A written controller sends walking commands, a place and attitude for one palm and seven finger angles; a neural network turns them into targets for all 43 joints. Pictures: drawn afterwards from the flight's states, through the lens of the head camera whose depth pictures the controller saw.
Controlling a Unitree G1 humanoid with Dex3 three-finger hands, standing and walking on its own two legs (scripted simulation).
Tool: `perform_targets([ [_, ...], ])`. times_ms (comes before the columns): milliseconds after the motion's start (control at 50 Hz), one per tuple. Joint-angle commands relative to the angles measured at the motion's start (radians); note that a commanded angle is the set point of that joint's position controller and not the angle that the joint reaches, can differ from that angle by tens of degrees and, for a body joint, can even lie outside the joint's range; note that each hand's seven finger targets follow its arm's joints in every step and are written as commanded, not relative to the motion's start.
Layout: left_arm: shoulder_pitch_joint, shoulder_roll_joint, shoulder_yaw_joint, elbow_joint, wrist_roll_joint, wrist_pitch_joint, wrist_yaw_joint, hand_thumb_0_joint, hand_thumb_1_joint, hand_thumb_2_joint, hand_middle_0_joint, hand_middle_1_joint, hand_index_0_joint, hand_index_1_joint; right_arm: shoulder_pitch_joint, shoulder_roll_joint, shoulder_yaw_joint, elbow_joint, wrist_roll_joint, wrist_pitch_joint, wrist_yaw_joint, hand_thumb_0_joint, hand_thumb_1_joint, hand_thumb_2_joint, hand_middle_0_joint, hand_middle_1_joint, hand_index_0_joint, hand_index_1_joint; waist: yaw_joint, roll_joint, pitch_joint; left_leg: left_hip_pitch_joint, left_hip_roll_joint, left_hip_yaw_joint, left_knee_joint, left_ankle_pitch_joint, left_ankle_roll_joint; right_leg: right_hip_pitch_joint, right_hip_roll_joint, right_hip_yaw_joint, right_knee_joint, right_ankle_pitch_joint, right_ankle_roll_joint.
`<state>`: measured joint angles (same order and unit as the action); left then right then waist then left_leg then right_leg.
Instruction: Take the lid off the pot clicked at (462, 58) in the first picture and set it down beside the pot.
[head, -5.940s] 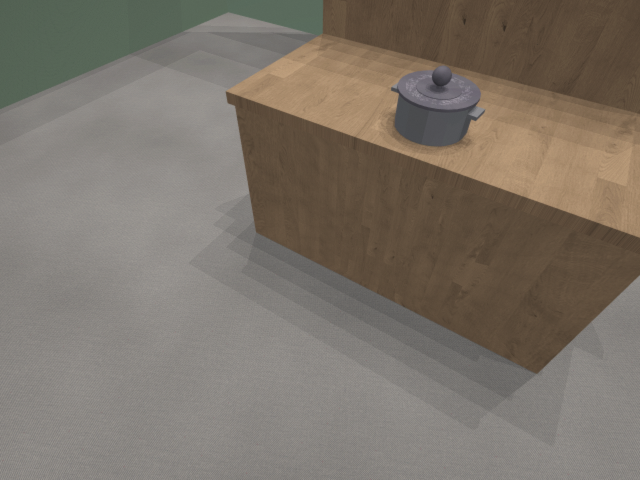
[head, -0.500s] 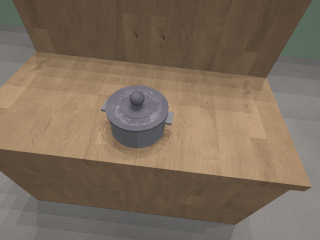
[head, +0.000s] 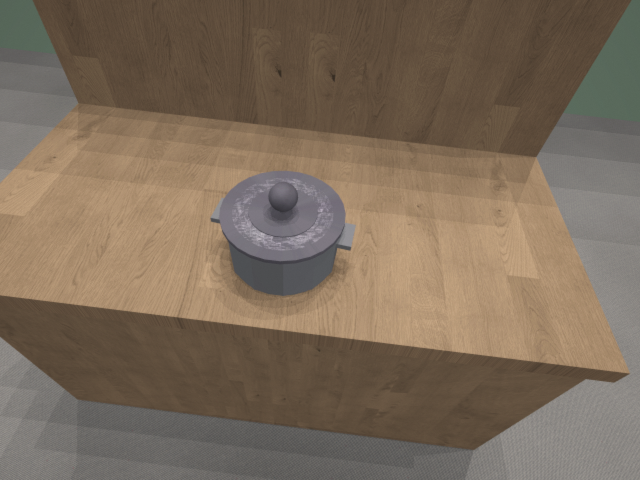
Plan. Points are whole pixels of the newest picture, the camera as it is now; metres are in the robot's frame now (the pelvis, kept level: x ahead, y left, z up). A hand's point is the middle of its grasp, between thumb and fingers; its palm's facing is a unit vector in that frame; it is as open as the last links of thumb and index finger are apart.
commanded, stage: look again from close up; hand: left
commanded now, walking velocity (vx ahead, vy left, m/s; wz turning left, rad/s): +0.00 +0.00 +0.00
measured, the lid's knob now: (283, 196) +0.52 +0.10 +0.04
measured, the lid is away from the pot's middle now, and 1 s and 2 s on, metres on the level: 0.00 0.00 0.00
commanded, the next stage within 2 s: lift the closed hand beside the body in 0.12 s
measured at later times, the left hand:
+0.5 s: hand out of the picture +0.13 +0.17 -0.08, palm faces +0.10 -0.96 -0.26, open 5.8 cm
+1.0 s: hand out of the picture +0.09 +0.17 -0.06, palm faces +0.28 -0.89 -0.36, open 3.1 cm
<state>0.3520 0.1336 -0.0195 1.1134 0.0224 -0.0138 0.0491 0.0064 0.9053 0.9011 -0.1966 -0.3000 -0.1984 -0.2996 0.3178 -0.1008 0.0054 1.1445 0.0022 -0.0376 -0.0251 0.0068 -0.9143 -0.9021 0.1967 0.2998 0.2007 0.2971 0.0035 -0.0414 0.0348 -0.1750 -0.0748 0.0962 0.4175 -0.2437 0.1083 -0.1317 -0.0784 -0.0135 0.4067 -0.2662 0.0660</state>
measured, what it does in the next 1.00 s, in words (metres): shifts its weight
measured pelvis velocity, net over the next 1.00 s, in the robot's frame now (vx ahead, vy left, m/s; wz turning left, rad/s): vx -0.01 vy -0.07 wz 0.07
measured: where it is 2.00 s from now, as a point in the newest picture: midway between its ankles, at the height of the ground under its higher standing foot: outside the picture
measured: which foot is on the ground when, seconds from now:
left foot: down 0.00-1.00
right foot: down 0.00-1.00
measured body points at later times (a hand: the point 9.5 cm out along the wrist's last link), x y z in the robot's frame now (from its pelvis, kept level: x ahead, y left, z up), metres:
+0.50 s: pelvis -0.02 -0.01 -0.01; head -0.03 -0.01 +0.44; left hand +0.12 +0.22 -0.06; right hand +0.12 -0.26 -0.10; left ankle -0.01 +0.05 -0.74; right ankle -0.03 -0.17 -0.74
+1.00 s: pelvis -0.01 -0.07 -0.01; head +0.00 -0.08 +0.44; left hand +0.07 +0.21 -0.04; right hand +0.18 -0.27 -0.10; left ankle -0.01 +0.04 -0.74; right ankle -0.03 -0.17 -0.74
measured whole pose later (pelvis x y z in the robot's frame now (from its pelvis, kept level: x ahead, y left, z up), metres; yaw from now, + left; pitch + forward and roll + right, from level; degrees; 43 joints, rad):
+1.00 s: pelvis -0.01 -0.07 -0.01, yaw +4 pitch +1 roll +0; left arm 0.56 0.23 0.11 0.13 -0.01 -0.02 0.08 0.02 0.90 0.90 -1.26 -1.46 -1.26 -1.46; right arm 0.21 -0.19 0.02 0.61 0.02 -0.09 -0.07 0.01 -0.90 -0.90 0.20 0.30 0.20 0.30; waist 0.04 0.04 0.01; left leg -0.31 0.00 -0.01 0.57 -0.28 0.01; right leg -0.23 0.00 -0.08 0.55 -0.34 -0.02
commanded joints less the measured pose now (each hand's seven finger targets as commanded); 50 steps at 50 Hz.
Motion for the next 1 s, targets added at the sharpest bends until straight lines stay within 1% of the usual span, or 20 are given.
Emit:
perform_targets([
  [0,0.109,0.061,0.008,-0.004,-0.005,-0.004,0.004,0.0,0.9,0.9,-0.2,-0.3,-0.2,-0.3,0.09,-0.101,-0.018,-0.019,0.001,-0.012,-0.011,0.0,-0.9,-0.9,0.2,0.3,0.2,0.3,0.004,0.044,0.042,0.016,0.189,-0.177,-0.113,0.171,-0.036,-0.07,-0.044,0.016,-0.043,0.105,-0.073],
  [180,0.117,0.055,0.009,0.003,-0.006,-0.001,0.006,0.0,0.9,0.9,-0.2,-0.3,-0.2,-0.3,0.098,-0.097,-0.016,-0.014,0.002,-0.013,-0.014,0.0,-0.9,-0.9,0.2,0.3,0.2,0.3,0.006,0.058,0.047,0.021,0.191,-0.183,-0.114,0.203,-0.036,-0.071,-0.045,0.009,-0.041,0.096,-0.071],
  [200,0.048,0.1,0.004,0.008,0.011,-0.016,0.034,0.0,0.9,0.9,-0.2,-0.3,-0.2,-0.3,0.036,-0.19,-0.011,-0.098,0.002,-0.004,-0.005,0.0,-0.9,-0.9,0.2,0.3,0.2,0.3,-0.017,0.14,0.069,-0.036,0.207,-0.199,0.011,0.658,-0.117,-0.114,-0.022,0.013,0.024,0.109,-0.066],
  [220,-0.566,0.193,-0.075,-1.343,-0.087,-0.173,0.037,0.0,0.9,0.9,-0.244,-0.348,-0.244,-0.348,0.043,-0.285,-0.037,-0.448,0.067,-0.201,0.015,0.0,-0.9,-0.9,0.2,0.3,0.2,0.3,-0.015,0.296,-0.361,0.237,0.132,-0.241,-0.075,0.503,-0.229,-0.12,0.06,-0.027,0.093,0.12,-0.089],
  [240,-0.415,0.311,-0.003,-1.346,-0.054,-0.124,0.113,0.0,0.9,0.9,-0.288,-0.396,-0.288,-0.396,-0.038,-0.233,-0.015,-0.411,0.085,-0.287,-0.006,0.0,-0.9,-0.9,0.2,0.3,0.2,0.3,-0.02,0.305,-0.373,0.239,0.153,-0.236,-0.061,0.344,-0.228,-0.15,0.048,0.011,0.174,0.041,-0.101],
  [260,0.019,0.091,-0.096,-1.129,-0.044,-0.001,0.13,0.0,0.9,0.9,-0.332,-0.444,-0.332,-0.444,-0.08,-0.194,-0.009,-0.417,0.085,-0.306,-0.007,0.0,-0.9,-0.9,0.2,0.3,0.2,0.3,0.017,0.246,-0.286,0.133,0.152,-0.245,-0.099,0.24,-0.235,-0.168,0.042,-0.021,0.182,-0.038,-0.115],
  [280,0.124,-0.029,-0.149,-0.957,-0.048,0.056,0.133,0.0,0.9,0.9,-0.376,-0.492,-0.376,-0.492,-0.09,-0.212,-0.011,-0.364,0.071,-0.303,-0.001,0.0,-0.9,-0.9,0.2,0.3,0.2,0.3,0.008,0.15,-0.112,0.084,0.137,-0.248,-0.116,0.212,-0.21,-0.189,0.058,-0.043,0.147,0.012,-0.101],
  [300,0.079,-0.156,-0.296,-0.969,-0.038,0.051,0.107,0.0,0.9,0.9,-0.42,-0.54,-0.42,-0.54,-0.086,-0.225,-0.002,-0.403,0.058,-0.312,0.018,0.0,-0.9,-0.9,0.2,0.3,0.2,0.3,-0.021,0.112,-0.011,0.064,0.132,-0.249,-0.096,0.188,-0.186,-0.209,0.063,-0.046,0.108,0.03,-0.094],
  [320,0.061,-0.149,-0.296,-0.892,-0.013,0.041,0.096,0.0,0.9,0.9,-0.464,-0.588,-0.464,-0.588,-0.078,-0.248,-0.015,-0.411,0.04,-0.301,0.029,0.0,-0.9,-0.9,0.2,0.3,0.2,0.3,-0.034,0.032,0.017,0.033,0.143,-0.26,-0.072,0.17,-0.168,-0.222,0.069,-0.055,0.092,0.042,-0.091],
  [340,0.155,-0.123,-0.249,-0.788,0.007,0.036,0.086,0.0,0.9,0.9,-0.508,-0.636,-0.508,-0.636,-0.087,-0.254,-0.035,-0.44,0.036,-0.278,0.039,0.0,-0.9,-0.9,0.2,0.3,0.2,0.3,-0.014,-0.056,-0.002,-0.008,0.146,-0.25,-0.042,0.168,-0.149,-0.214,0.075,-0.065,0.079,0.048,-0.092],
  [380,0.229,0.065,-0.027,-0.795,0.011,0.004,0.07,0.0,0.9,0.9,-0.596,-0.732,-0.596,-0.732,-0.11,-0.266,-0.07,-0.498,0.022,-0.221,0.047,0.0,-0.9,-0.9,0.2,0.3,0.2,0.3,0.032,-0.14,-0.03,-0.065,0.14,-0.223,-0.015,0.149,-0.144,-0.187,0.071,-0.067,0.07,0.044,-0.092],
  [440,0.411,0.19,0.168,-0.922,-0.011,-0.032,0.044,0.0,0.9,0.9,-0.728,-0.876,-0.728,-0.876,-0.174,-0.251,-0.081,-0.595,0.024,-0.17,0.044,0.0,-0.9,-0.9,0.2,0.3,0.2,0.3,0.08,-0.056,-0.104,-0.076,0.129,-0.179,-0.015,0.19,-0.154,-0.104,0.061,-0.07,0.084,0.066,-0.095],
  [520,0.21,0.155,0.131,-1.043,-0.028,-0.083,0.015,0.0,0.9,0.9,-0.904,-1.068,-0.904,-1.068,-0.213,-0.235,-0.06,-0.715,0.048,-0.12,0.021,0.0,-0.9,-0.9,0.2,0.3,0.2,0.3,0.022,0.074,0.031,-0.139,0.109,-0.158,-0.041,-0.122,-0.122,-0.189,0.063,-0.056,0.073,-0.012,-0.095],
  [600,0.112,0.182,0.147,-1.145,-0.04,-0.109,0.023,0.0,0.9,0.9,-1.08,-1.26,-1.08,-1.26,-0.199,-0.224,-0.048,-0.757,0.043,-0.103,-0.013,0.0,-0.9,-0.9,0.2,0.3,0.2,0.3,0.007,0.137,-0.038,-0.098,0.093,-0.143,-0.012,-0.159,-0.103,-0.193,0.069,-0.038,0.046,-0.032,-0.093],
  [660,0.087,0.174,0.133,-1.147,-0.042,-0.098,0.028,0.0,0.9,0.9,-1.212,-1.404,-1.212,-1.404,-0.189,-0.225,-0.04,-0.764,0.033,-0.097,-0.029,0.0,-0.9,-0.9,0.2,0.3,0.2,0.3,-0.007,0.093,-0.052,-0.086,0.077,-0.122,0.03,-0.102,-0.093,-0.208,0.074,-0.033,0.021,-0.025,-0.089],
  [780,0.125,0.216,0.169,-1.143,-0.042,-0.074,0.037,0.0,0.9,0.9,-1.3,-1.5,-1.3,-1.5,-0.191,-0.227,-0.035,-0.75,0.019,-0.102,-0.047,0.0,-0.9,-0.9,0.2,0.3,0.2,0.3,0.005,0.039,-0.102,-0.054,0.062,-0.093,0.089,0.036,-0.08,-0.181,0.065,-0.027,0.012,0.051,-0.083],
  [820,0.147,0.231,0.181,-1.178,-0.044,-0.069,0.038,0.0,0.9,0.9,-1.3,-1.5,-1.3,-1.5,-0.2,-0.224,-0.033,-0.745,0.016,-0.108,-0.052,0.0,-0.9,-0.9,0.2,0.3,0.2,0.3,0.016,0.078,-0.134,-0.031,0.061,-0.089,0.093,0.074,-0.078,-0.16,0.06,-0.022,0.019,0.088,-0.083],
  [920,0.225,0.223,0.192,-1.127,-0.039,-0.047,0.039,0.0,0.9,0.9,-1.3,-1.5,-1.3,-1.5,-0.221,-0.216,-0.036,-0.714,0.014,-0.112,-0.06,0.0,-0.9,-0.9,0.2,0.3,0.2,0.3,0.022,-0.003,-0.094,-0.047,0.063,-0.084,0.105,0.117,-0.071,-0.163,0.054,-0.03,0.019,0.141,-0.072],
  [940,0.216,0.271,0.241,-1.129,-0.039,-0.05,0.043,0.0,0.9,0.9,-1.3,-1.5,-1.3,-1.5,-0.222,-0.221,-0.04,-0.704,0.017,-0.11,-0.062,0.0,-0.9,-0.9,0.2,0.3,0.2,0.3,0.03,-0.011,-0.086,-0.049,0.063,-0.084,0.107,0.121,-0.071,-0.158,0.053,-0.026,0.008,0.142,-0.073],
  [980,0.234,0.293,0.261,-1.249,-0.046,-0.068,0.045,0.0,0.9,0.9,-1.3,-1.5,-1.3,-1.5,-0.232,-0.212,-0.04,-0.709,0.017,-0.126,-0.064,0.0,-0.9,-0.9,0.2,0.3,0.2,0.3,0.05,0.072,-0.153,-0.004,0.064,-0.079,0.098,0.154,-0.07,-0.115,0.042,-0.017,0.011,0.168,-0.076],
])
